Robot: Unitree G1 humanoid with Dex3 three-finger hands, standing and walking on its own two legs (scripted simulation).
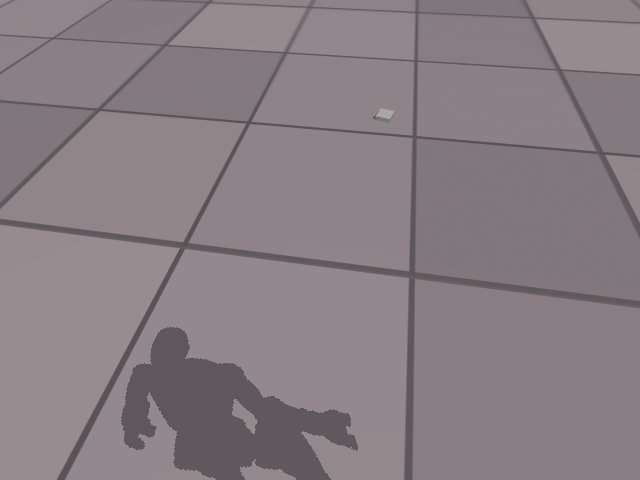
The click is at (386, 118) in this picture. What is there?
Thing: flat box
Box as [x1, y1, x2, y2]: [375, 108, 394, 122]
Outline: 380,108 375,119 389,122 394,111
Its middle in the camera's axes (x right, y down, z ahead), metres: +0.40 -0.72 +2.30
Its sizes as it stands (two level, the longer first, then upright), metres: 0.095 0.085 0.025
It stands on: the floor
